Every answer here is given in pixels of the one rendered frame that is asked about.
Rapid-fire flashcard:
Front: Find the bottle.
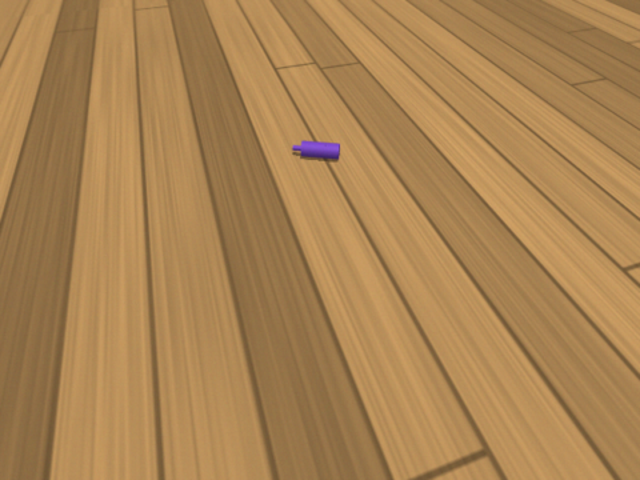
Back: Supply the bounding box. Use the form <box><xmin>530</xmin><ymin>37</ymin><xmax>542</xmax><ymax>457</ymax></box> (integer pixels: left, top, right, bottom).
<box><xmin>293</xmin><ymin>141</ymin><xmax>340</xmax><ymax>159</ymax></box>

